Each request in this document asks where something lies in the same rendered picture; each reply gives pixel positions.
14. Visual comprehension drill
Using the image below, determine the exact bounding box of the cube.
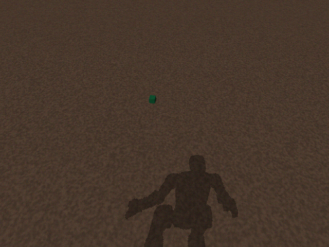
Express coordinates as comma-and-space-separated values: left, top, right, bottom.
149, 95, 156, 103

